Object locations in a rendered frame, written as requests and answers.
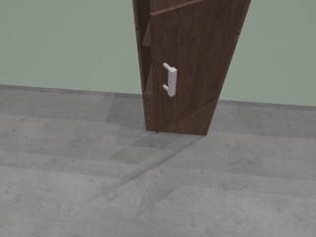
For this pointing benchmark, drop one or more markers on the handle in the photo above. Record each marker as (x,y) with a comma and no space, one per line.
(172,80)

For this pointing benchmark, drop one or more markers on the cupboard door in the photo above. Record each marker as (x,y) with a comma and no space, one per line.
(196,38)

